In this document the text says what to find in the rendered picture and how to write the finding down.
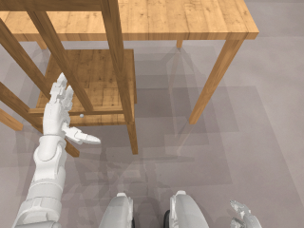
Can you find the right robot hand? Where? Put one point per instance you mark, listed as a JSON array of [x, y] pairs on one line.
[[249, 221]]

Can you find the left robot hand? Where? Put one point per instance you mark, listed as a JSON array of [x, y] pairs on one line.
[[56, 113]]

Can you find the robot left thigh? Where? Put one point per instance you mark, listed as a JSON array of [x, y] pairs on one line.
[[118, 213]]

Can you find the robot thigh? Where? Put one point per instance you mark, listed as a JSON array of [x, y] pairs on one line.
[[118, 213], [185, 211]]

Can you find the chair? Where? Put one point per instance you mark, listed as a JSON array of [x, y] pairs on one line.
[[103, 80]]

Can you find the left robot forearm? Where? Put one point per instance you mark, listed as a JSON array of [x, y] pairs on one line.
[[43, 202]]

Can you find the robot right thigh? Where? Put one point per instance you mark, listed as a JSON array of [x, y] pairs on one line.
[[185, 211]]

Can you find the table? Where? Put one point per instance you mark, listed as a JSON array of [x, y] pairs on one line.
[[150, 20]]

